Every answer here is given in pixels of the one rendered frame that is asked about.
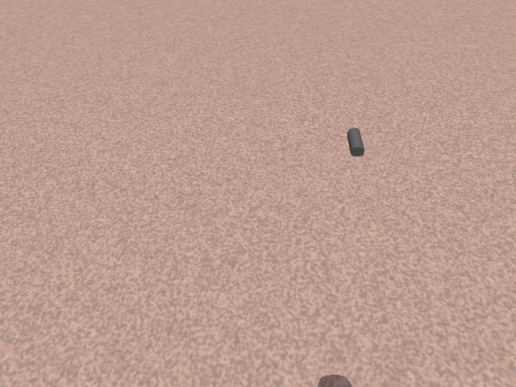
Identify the can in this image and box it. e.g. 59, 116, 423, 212
347, 128, 364, 156

